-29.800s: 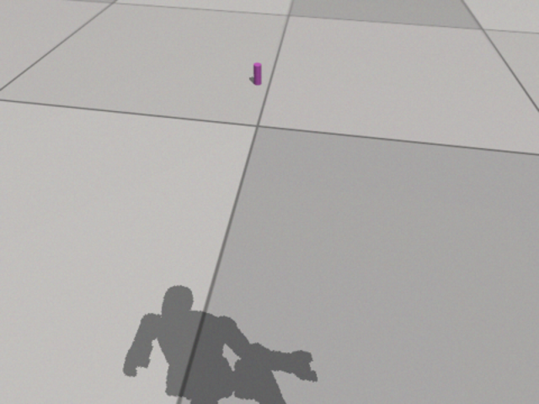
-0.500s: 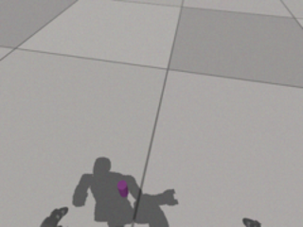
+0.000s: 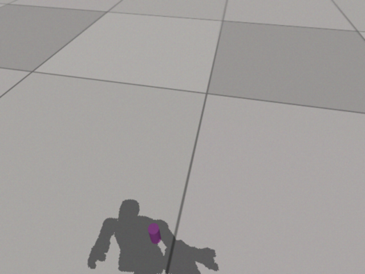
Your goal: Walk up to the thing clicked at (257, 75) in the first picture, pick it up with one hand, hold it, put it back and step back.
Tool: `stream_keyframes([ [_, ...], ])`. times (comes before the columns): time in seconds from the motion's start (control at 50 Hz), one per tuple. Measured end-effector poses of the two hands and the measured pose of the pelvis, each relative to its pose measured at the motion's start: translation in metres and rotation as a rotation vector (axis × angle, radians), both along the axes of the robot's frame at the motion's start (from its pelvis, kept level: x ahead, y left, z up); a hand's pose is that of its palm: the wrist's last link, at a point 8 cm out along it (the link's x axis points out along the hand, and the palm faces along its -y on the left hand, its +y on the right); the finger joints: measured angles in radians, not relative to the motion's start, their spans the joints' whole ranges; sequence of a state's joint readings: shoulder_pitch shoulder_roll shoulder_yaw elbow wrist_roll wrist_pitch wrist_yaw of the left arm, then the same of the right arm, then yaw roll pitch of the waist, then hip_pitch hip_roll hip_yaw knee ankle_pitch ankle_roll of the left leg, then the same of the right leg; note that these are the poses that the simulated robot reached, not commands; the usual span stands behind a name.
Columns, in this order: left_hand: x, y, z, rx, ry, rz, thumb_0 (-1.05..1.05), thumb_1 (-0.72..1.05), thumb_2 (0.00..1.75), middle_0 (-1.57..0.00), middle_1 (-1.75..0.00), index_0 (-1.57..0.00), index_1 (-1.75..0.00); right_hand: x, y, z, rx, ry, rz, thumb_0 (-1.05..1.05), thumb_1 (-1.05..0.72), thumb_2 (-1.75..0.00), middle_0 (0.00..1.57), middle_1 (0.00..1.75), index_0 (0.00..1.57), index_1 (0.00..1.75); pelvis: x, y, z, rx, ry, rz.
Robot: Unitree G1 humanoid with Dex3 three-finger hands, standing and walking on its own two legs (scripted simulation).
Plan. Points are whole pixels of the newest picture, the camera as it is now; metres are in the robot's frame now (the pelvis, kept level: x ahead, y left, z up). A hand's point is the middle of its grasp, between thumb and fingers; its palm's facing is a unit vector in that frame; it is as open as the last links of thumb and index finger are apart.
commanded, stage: stand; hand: left
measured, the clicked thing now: (154, 233) +0.44 +0.17 -0.71
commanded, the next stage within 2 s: step back in 1.40 s
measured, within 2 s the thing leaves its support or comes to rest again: neither
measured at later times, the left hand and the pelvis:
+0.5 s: hand out of the picture +0.07 +0.24 -0.16, palm faces -0.02 -0.94 -0.34, open 7.4 cm; pelvis +0.01 -0.01 +0.00, yaw +0 degrees
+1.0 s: hand out of the picture +0.10 +0.24 -0.15, palm faces -0.02 -0.94 -0.35, open 7.4 cm; pelvis +0.02 -0.01 +0.01, yaw -1 degrees
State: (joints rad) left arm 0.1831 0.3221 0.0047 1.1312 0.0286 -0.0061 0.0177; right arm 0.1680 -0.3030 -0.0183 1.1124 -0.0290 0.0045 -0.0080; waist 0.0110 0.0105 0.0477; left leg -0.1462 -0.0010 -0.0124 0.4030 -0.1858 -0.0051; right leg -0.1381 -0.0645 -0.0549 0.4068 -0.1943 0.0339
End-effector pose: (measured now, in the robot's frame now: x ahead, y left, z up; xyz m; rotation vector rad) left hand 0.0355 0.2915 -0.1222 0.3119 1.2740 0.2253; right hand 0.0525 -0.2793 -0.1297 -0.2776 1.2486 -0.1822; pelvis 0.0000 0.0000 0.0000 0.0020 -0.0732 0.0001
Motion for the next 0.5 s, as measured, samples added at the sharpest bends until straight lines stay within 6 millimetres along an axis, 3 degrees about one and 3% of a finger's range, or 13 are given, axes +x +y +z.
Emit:
stream_keyframes([
  [0.26,0.003,-0.004,0.002,0.006,0.019,-0.004,0.01,0.9,0.9,-0.2,-0.3,-0.2,-0.3,-0.003,-0.013,0.001,-0.006,0.026,-0.008,0.0,-0.91,-0.9,0.2,0.3,0.21,0.3,0.0,-0.007,0.002,-0.002,0.01,-0.002],
  [0.5,0.028,-0.011,0.002,-0.011,-0.002,-0.019,0.01,0.9,0.9,-0.2,-0.3,-0.2,-0.3,0.004,-0.019,0.004,-0.02,0.035,-0.012,0.0,-0.91,-0.9,0.2,0.3,0.21,0.3,0.009,-0.009,0.003,-0.001,0.019,-0.007],
])
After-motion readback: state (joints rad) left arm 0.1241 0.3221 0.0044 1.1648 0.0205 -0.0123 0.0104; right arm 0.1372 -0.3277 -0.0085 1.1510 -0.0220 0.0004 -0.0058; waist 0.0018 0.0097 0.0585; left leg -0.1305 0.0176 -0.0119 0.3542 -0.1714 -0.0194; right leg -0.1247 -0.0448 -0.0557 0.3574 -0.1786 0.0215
